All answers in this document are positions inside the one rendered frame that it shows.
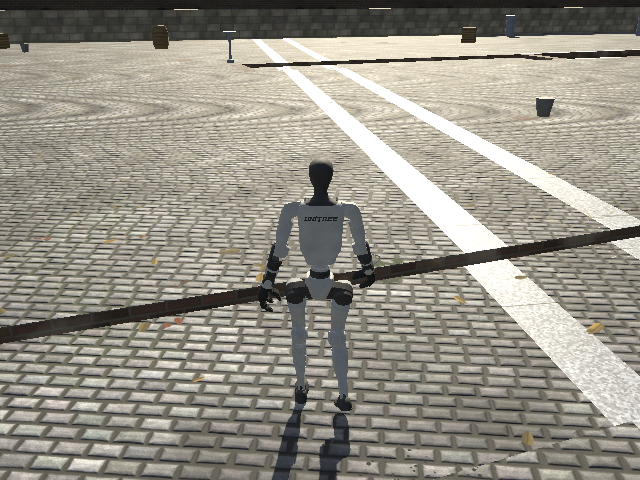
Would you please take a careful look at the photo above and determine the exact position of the left robot foot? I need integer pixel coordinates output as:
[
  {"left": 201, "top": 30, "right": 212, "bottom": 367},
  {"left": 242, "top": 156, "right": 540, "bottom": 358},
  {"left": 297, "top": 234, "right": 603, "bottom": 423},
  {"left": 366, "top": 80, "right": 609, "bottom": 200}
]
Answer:
[{"left": 295, "top": 379, "right": 309, "bottom": 404}]

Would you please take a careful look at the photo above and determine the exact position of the right robot forearm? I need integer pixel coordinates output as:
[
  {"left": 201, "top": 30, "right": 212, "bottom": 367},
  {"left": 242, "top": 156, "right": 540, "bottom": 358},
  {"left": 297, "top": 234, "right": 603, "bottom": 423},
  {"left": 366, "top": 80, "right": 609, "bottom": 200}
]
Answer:
[{"left": 357, "top": 240, "right": 375, "bottom": 275}]

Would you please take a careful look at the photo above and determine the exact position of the right robot hand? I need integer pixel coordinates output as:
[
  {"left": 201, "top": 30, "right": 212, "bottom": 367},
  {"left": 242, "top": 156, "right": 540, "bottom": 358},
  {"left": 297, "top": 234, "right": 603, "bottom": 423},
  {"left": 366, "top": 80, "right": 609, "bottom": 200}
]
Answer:
[{"left": 352, "top": 270, "right": 375, "bottom": 288}]

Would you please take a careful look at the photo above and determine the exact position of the left robot forearm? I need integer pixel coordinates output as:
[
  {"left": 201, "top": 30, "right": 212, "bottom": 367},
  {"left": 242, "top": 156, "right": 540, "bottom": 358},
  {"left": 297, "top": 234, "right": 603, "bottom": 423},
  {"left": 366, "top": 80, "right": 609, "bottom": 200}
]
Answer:
[{"left": 261, "top": 242, "right": 283, "bottom": 289}]

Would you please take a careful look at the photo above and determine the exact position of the right robot upper arm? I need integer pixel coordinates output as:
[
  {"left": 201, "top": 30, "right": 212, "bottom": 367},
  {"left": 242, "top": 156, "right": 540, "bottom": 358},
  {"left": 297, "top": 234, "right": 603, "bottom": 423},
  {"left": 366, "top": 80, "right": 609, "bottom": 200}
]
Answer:
[{"left": 341, "top": 201, "right": 368, "bottom": 256}]

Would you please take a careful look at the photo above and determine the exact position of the left robot upper arm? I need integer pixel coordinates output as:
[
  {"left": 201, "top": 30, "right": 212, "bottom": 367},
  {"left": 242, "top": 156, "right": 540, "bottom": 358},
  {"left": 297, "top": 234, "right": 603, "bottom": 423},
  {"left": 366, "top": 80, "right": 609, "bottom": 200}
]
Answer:
[{"left": 273, "top": 201, "right": 300, "bottom": 258}]

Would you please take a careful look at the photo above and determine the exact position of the robot torso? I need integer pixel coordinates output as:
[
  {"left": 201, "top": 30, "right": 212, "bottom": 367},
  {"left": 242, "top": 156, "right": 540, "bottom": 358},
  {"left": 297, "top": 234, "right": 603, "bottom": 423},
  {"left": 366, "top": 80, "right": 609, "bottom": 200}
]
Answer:
[{"left": 297, "top": 197, "right": 344, "bottom": 300}]

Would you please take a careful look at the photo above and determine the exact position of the left robot hand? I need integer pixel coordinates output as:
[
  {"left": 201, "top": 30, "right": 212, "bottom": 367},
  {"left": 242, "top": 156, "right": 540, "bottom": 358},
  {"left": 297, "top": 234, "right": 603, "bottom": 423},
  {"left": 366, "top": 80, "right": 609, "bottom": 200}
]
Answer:
[{"left": 258, "top": 285, "right": 281, "bottom": 312}]

